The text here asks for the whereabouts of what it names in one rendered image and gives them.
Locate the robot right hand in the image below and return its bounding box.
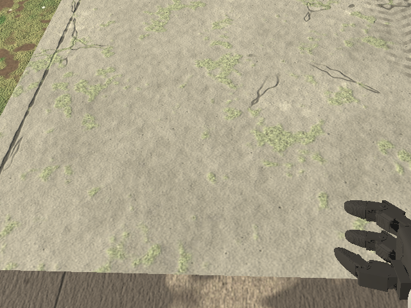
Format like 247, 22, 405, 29
334, 200, 411, 300

